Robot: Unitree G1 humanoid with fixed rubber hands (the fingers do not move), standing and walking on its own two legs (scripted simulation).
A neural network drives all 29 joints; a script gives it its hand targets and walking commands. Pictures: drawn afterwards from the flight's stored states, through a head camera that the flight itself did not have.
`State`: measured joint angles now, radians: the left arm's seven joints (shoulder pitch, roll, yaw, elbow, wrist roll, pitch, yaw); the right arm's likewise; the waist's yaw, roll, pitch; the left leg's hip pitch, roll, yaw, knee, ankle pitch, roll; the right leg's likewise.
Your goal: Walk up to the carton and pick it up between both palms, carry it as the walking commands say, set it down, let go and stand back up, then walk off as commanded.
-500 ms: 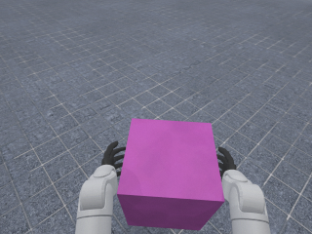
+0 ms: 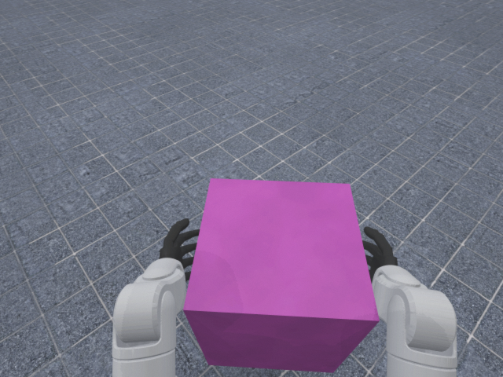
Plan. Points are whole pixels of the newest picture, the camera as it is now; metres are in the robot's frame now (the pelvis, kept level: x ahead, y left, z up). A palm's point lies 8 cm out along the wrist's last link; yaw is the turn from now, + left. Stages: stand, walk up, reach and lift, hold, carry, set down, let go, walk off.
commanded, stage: carry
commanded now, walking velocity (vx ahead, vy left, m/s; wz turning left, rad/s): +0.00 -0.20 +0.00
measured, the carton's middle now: (274, 280) +0.27 +0.00 +0.03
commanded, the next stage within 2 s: none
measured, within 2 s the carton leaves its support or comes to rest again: neither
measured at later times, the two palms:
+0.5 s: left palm (180, 301) +0.21 +0.13 +0.07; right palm (401, 305) +0.22 -0.17 +0.07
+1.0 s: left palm (215, 351) +0.15 +0.08 +0.08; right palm (460, 357) +0.16 -0.22 +0.07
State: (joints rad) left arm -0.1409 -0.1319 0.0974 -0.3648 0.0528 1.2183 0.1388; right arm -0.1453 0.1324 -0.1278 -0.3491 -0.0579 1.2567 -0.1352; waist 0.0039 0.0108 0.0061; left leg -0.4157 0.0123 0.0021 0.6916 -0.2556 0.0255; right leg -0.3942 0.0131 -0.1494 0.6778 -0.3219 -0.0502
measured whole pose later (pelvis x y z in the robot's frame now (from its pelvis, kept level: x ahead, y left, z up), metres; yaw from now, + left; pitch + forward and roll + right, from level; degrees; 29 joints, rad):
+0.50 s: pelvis -0.05 -0.03 +0.00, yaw +1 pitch +0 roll -1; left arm -0.14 -0.13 0.11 -0.42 0.04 1.21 0.14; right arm -0.15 0.13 -0.11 -0.40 -0.05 1.25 -0.14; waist 0.01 0.01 0.05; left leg -0.36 0.02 0.05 0.71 -0.35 0.03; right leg -0.41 0.02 -0.16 0.70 -0.33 -0.07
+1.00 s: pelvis -0.11 -0.08 +0.00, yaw +2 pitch +0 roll +1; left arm -0.14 -0.13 0.11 -0.43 0.03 1.19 0.14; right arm -0.15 0.13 -0.11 -0.41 -0.05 1.23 -0.14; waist 0.00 0.02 0.07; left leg -0.46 0.05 0.04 1.06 -0.46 -0.01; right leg -0.40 0.04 -0.14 0.65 -0.27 -0.12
